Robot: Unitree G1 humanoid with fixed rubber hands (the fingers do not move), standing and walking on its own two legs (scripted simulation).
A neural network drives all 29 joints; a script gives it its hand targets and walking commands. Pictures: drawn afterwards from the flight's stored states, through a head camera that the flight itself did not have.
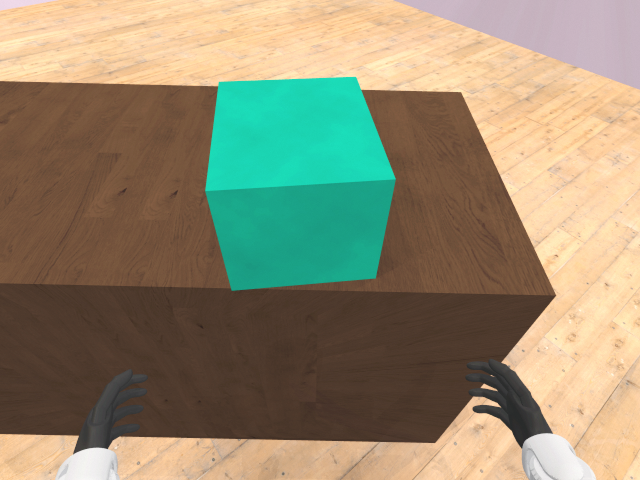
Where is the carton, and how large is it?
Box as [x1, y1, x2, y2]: [205, 77, 395, 290]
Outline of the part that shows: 355,77 219,82 205,191 232,290 375,277 395,178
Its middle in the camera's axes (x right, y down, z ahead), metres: -0.04 -0.10 +0.60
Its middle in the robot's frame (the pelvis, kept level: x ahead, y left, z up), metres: +0.52 +0.06 +0.09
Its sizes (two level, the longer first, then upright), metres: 0.261 0.217 0.192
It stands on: a pedestal, 0.77 m high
